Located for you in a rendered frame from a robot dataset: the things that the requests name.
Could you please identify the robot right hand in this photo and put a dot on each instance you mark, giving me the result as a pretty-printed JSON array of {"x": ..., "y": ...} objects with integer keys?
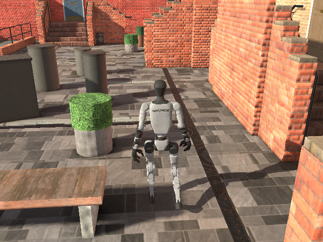
[{"x": 184, "y": 143}]

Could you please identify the left robot upper arm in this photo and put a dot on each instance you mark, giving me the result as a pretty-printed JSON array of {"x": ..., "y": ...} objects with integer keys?
[{"x": 142, "y": 115}]

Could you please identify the robot left forearm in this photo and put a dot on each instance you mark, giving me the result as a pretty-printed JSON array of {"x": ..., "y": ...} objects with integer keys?
[{"x": 137, "y": 139}]

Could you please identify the left robot shin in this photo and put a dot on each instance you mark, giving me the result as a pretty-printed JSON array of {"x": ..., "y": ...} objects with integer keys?
[{"x": 150, "y": 179}]

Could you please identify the right robot upper arm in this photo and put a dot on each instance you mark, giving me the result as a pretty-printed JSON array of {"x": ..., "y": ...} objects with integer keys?
[{"x": 179, "y": 114}]

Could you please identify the robot left hand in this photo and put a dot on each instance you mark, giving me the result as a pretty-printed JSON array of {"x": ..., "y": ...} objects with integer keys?
[{"x": 135, "y": 156}]

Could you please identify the robot right forearm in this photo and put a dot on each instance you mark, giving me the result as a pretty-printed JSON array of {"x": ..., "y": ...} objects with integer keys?
[{"x": 185, "y": 133}]

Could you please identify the humanoid robot torso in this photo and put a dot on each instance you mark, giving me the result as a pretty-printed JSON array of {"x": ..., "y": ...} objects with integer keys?
[{"x": 161, "y": 122}]

